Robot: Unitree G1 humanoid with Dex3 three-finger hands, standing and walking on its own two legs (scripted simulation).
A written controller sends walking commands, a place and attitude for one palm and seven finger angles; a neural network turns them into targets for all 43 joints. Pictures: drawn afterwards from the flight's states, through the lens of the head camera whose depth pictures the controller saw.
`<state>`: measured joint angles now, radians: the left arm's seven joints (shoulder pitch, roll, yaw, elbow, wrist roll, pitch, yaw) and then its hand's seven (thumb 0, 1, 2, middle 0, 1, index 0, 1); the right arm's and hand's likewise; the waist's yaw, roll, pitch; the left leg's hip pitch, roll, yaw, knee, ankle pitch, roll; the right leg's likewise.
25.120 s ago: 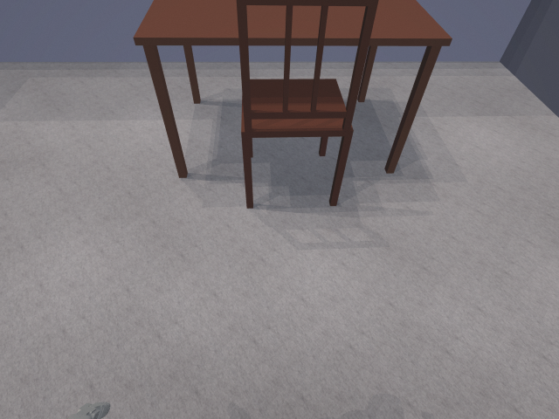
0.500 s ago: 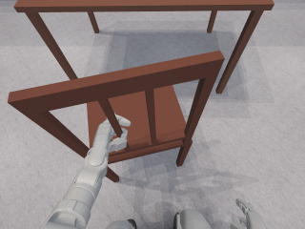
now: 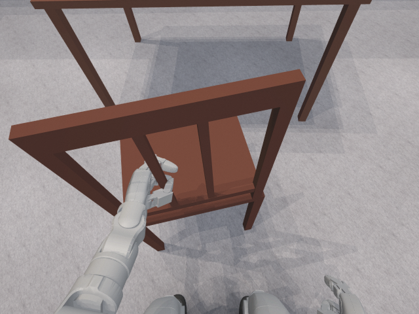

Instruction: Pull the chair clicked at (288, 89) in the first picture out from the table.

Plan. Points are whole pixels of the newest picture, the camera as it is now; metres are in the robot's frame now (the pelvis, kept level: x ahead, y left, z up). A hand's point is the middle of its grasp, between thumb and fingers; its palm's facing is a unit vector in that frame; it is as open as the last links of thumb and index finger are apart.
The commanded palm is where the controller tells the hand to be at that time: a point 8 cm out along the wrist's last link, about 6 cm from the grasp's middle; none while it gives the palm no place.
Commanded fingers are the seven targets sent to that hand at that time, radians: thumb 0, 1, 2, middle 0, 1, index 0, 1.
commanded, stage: step backward, pulling the chair out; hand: left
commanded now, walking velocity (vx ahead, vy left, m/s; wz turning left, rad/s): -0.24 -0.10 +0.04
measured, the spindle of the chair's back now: (160, 177) +0.38 +0.12 -0.05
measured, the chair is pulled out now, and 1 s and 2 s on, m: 0.47 0.54 0.54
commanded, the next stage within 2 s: stop walking, hand still on the chair in 0.34 s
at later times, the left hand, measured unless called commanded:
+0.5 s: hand (166, 219) +0.28 +0.10 -0.05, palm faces -0.03 -0.97 -0.23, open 5.3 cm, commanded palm +0.27 +0.15 -0.03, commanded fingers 0.00 0.90 0.90 -0.50 -1.45 -0.50 -1.45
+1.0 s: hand (163, 220) +0.28 +0.11 -0.04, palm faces -0.10 -0.98 -0.20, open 5.4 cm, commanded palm +0.27 +0.16 -0.03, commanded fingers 0.00 0.90 0.90 -0.50 -1.45 -0.50 -1.45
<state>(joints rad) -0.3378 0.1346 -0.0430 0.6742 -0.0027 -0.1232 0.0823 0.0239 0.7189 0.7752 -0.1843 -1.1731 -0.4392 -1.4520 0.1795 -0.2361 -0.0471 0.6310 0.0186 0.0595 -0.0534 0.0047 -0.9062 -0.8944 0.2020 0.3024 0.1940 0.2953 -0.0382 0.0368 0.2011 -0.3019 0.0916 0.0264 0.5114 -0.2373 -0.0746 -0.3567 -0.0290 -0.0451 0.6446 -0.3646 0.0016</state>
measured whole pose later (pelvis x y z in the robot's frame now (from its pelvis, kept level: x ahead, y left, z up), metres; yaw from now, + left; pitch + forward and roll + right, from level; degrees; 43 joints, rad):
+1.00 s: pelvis -0.02 +0.01 +0.01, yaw +0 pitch -2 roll +1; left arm -0.26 0.10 -0.08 0.76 -0.02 -0.07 0.06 0.04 0.65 0.82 -0.21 -1.23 -0.50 -1.45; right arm 0.20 -0.23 -0.01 0.67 0.04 0.06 -0.12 0.01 -0.90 -0.89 0.20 0.30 0.20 0.30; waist -0.04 0.05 0.12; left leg -0.15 0.05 0.03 0.46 -0.28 -0.05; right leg -0.25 -0.04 -0.05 0.52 -0.24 0.00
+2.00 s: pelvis -0.02 +0.03 -0.01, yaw +2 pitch +7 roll +1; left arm -0.17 0.13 -0.10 0.49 -0.03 0.09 0.03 0.00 -0.46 0.24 -0.28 -0.85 -0.30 -0.88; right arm 0.24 -0.26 -0.01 0.62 0.05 -0.06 -0.04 0.01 -0.90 -0.89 0.20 0.30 0.20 0.30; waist -0.05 0.05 -0.02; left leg -0.42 0.03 0.01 0.69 -0.38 -0.02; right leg -0.49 -0.08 -0.05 0.70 -0.32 0.03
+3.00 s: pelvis -0.01 +0.02 -0.03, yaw +4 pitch +7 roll +0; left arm 0.37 0.17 -0.17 -0.05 -0.02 0.14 0.00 -0.01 -0.54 0.21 0.00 0.00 -0.01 0.00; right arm 0.20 -0.25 0.02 0.49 0.04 -0.12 -0.06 0.01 -0.90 -0.89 0.21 0.30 0.20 0.30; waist -0.02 0.06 -0.05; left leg -0.49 0.03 -0.03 0.83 -0.46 -0.04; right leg -0.55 -0.09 -0.09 0.84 -0.41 0.02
